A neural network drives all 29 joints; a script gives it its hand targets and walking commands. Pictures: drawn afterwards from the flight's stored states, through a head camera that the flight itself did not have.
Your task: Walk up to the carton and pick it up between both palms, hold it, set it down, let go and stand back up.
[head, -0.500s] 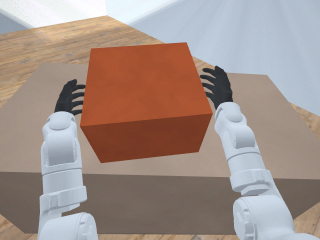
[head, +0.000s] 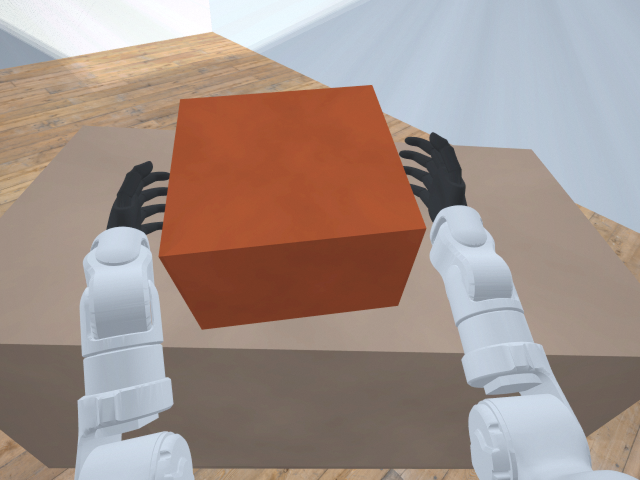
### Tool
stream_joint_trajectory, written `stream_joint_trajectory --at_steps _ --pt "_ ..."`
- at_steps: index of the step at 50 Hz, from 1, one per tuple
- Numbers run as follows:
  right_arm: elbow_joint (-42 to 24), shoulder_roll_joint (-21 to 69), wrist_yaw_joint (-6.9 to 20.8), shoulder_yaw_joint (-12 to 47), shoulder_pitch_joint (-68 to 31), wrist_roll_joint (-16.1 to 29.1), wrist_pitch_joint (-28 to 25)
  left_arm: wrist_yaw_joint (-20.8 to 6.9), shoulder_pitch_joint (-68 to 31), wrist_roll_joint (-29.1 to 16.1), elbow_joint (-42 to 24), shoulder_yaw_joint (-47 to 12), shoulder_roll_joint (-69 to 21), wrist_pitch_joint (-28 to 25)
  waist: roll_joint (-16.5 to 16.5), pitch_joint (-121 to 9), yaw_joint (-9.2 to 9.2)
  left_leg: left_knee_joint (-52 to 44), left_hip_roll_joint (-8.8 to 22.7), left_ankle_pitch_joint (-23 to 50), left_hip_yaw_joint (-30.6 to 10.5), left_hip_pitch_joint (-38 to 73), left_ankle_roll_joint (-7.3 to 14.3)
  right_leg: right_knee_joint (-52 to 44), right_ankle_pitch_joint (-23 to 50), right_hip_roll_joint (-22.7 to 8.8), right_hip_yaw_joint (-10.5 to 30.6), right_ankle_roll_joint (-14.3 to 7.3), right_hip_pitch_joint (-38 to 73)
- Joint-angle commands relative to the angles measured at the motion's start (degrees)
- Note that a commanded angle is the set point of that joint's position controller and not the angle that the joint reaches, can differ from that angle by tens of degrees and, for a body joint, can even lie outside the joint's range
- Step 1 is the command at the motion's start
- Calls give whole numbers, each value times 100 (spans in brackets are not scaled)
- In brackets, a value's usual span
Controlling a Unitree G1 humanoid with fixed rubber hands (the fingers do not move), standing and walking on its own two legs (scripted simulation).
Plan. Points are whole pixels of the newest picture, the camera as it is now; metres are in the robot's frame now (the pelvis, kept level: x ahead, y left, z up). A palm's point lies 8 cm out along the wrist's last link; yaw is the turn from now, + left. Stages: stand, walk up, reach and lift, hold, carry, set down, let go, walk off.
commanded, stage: hold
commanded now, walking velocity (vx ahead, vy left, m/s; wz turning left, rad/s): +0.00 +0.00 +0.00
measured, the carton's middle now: (289, 203) +0.44 +0.01 +0.13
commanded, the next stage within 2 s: none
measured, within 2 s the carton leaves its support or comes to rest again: neither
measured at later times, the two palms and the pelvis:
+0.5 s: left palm (129, 230) +0.35 +0.19 +0.17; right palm (441, 199) +0.36 -0.17 +0.20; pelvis +0.00 +0.00 +0.00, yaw +0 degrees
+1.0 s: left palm (127, 224) +0.35 +0.19 +0.18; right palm (441, 196) +0.36 -0.17 +0.20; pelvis +0.00 +0.00 +0.00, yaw +0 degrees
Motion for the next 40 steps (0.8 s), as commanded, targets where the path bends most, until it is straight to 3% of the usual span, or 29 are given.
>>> stream_joint_trajectory --at_steps 1,4,7,11,15,17,18,22,25,28,29,31,33,34,35,38,39,40 --pt "-894 2014 923 1639 -3160 206 -108 -859 -3495 -915 -540 -2052 -1806 -522 377 -1446 19 24 -418 583 328 848 40 -251 338 406 -290 -95 -433" --pt "-858 2036 953 1672 -3162 204 -143 -877 -3568 -927 -670 -2096 -1890 -548 472 -1607 36 -56 -387 513 350 766 55 -201 279 371 -241 -128 -381" --pt "-674 2051 968 1554 -3170 66 -150 -895 -3508 -850 -358 -1914 -1868 -556 301 -1374 89 -82 -417 460 367 767 102 -310 238 366 -262 -80 -445" --pt "-552 2070 958 1602 -3203 71 -159 -937 -3575 -833 -431 -1852 -1816 -543 307 -1500 73 -32 -426 655 378 805 79 -242 492 408 -272 -72 -344" --pt "-748 2088 921 1621 -3127 73 -206 -951 -3509 -858 -473 -1921 -1912 -564 305 -1699 -7 29 -423 969 379 1048 53 -252 792 387 -278 -74 -277" --pt "-787 2050 919 1666 -3099 186 -223 -913 -3544 -898 -695 -2098 -2012 -585 533 -1733 -30 105 -392 1267 335 1163 -45 -218 745 434 -328 -114 -382" --pt "-777 2059 903 1611 -3062 96 -210 -925 -3497 -865 -553 -2010 -1939 -568 385 -1588 -26 99 -409 1189 332 1149 -4 -269 742 418 -311 -86 -362" --pt "-1074 2032 930 1688 -3039 240 -237 -849 -3417 -1000 -883 -2223 -1998 -575 528 -1884 -20 172 -404 1408 303 1200 -47 -211 834 440 -321 -111 -369" --pt "-1293 1961 871 1860 -2908 333 -209 -841 -3136 -1032 -948 -2212 -1847 -568 364 -1919 -22 260 -440 1602 256 1246 -15 -149 1246 416 -254 -70 -214" --pt "-902 1880 906 1757 -2788 305 -131 -818 -3238 -944 -916 -2232 -1963 -507 589 -1383 -26 125 -363 1239 246 1047 -73 -242 634 424 -296 -111 -477" --pt "-993 1888 930 1746 -2892 298 -130 -829 -3216 -919 -849 -2140 -1876 -478 471 -1439 33 80 -372 1057 244 988 -19 -232 542 423 -268 -126 -428" --pt "-1138 1928 920 1800 -2896 321 -146 -841 -3165 -938 -976 -2235 -1928 -475 372 -1670 -15 100 -384 1129 267 1034 -12 -208 750 413 -258 -123 -288" --pt "-987 1923 925 1781 -2969 323 -108 -839 -3258 -959 -927 -2160 -1929 -474 535 -1560 9 83 -401 1030 265 983 -25 -195 597 424 -260 -127 -434" --pt "-1262 1983 932 1806 -3116 356 -166 -831 -3380 -1054 -1036 -2242 -1945 -505 446 -1864 18 139 -400 1063 263 987 -1 -160 753 419 -233 -136 -286" --pt "-973 1920 933 1725 -3021 326 -119 -803 -3539 -1042 -938 -2243 -1908 -516 522 -1699 7 80 -402 877 282 1003 -16 -238 442 399 -262 -129 -494" --pt "-885 2023 933 1697 -3086 205 -86 -846 -3352 -864 -600 -1932 -1792 -495 306 -1382 110 -20 -429 547 329 745 94 -258 438 356 -212 -79 -349" --pt "-1028 2112 918 1750 -3073 186 -120 -878 -3407 -946 -713 -2013 -1819 -534 184 -1572 57 -15 -453 536 330 766 129 -238 568 340 -171 -66 -264" --pt "-1070 2161 909 1806 -3227 253 -169 -866 -3577 -1044 -877 -2154 -1927 -580 307 -1796 70 49 -423 739 341 869 56 -173 688 374 -248 -76 -337"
